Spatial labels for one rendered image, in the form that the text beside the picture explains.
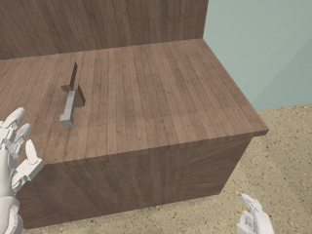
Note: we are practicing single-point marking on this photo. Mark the robot right hand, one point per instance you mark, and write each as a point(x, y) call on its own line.
point(259, 221)

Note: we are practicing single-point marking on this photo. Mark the tap lever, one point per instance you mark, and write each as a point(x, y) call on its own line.
point(66, 118)

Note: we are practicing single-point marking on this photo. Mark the robot left forearm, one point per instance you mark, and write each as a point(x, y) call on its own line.
point(10, 221)

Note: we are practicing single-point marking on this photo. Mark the counter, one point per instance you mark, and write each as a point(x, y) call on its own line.
point(157, 118)

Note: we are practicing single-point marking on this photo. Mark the robot left hand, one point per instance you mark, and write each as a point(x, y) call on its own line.
point(10, 149)

